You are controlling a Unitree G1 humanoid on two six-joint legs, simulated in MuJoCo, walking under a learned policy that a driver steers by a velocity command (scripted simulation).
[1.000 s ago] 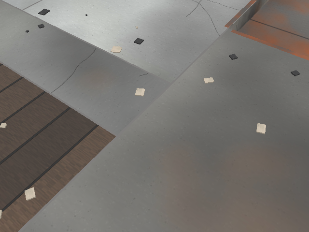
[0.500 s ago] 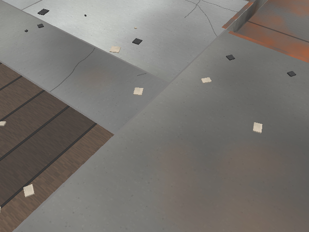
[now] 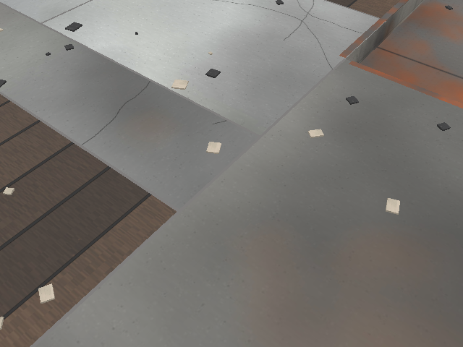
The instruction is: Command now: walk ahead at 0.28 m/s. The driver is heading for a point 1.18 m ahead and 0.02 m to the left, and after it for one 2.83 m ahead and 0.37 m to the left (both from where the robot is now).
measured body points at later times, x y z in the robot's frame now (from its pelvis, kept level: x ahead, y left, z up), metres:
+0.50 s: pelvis +0.21 -0.01 -0.02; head +0.25 -0.01 +0.43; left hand +0.46 +0.20 -0.11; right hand +0.07 -0.25 -0.14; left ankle -0.02 +0.12 -0.73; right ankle +0.35 -0.11 -0.73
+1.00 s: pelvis +0.50 +0.00 +0.00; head +0.53 +0.01 +0.45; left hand +0.44 +0.27 -0.15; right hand +0.71 -0.22 -0.10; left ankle +0.67 +0.13 -0.72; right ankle +0.35 -0.12 -0.73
